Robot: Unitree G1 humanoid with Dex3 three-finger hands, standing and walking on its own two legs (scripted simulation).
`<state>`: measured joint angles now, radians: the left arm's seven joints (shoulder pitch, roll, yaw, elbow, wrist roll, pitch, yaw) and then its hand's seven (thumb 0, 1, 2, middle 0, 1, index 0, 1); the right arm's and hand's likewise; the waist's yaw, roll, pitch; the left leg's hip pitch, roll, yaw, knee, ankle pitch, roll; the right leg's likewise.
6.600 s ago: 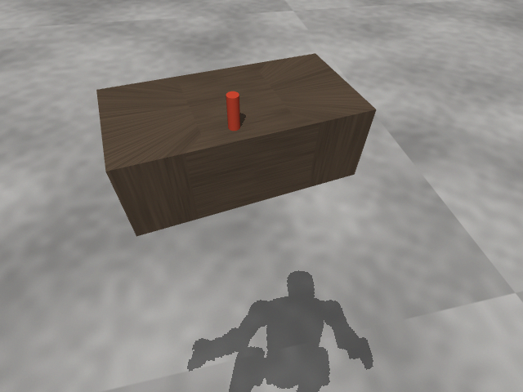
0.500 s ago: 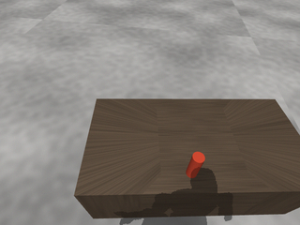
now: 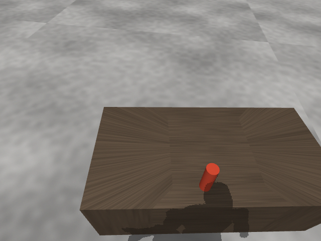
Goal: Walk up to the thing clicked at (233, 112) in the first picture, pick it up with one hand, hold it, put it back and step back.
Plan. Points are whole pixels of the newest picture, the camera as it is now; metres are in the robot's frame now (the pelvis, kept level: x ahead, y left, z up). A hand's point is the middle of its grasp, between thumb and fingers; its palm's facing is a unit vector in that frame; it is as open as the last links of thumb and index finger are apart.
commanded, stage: stand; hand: right
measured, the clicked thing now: (208, 178) +0.43 -0.21 -0.28
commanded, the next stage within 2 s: go down in 0.06 s
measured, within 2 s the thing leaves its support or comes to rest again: neither
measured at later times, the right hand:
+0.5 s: hand out of the picture +0.13 -0.25 -0.15, palm faces +0.06 +0.95 -0.31, open 13.5 cm
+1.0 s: hand out of the picture +0.14 -0.27 -0.15, palm faces +0.06 +0.94 -0.32, open 17.6 cm
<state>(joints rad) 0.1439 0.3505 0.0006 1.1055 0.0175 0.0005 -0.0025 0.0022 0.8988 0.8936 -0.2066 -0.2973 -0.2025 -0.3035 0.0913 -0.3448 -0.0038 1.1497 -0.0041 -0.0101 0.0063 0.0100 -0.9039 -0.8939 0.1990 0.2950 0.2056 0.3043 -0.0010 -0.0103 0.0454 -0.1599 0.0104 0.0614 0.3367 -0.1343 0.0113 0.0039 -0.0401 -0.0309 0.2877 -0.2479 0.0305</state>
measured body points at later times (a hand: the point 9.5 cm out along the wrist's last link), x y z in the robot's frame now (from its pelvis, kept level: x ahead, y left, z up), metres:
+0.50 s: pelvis -0.02 -0.01 -0.02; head +0.03 +0.00 +0.43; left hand +0.15 +0.28 -0.12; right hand +0.13 -0.30 -0.13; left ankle +0.03 +0.11 -0.75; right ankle -0.06 -0.14 -0.75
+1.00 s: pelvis +0.00 -0.02 -0.04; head +0.04 -0.02 +0.41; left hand +0.16 +0.26 -0.12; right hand +0.14 -0.32 -0.12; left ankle +0.03 +0.11 -0.75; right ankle -0.06 -0.14 -0.75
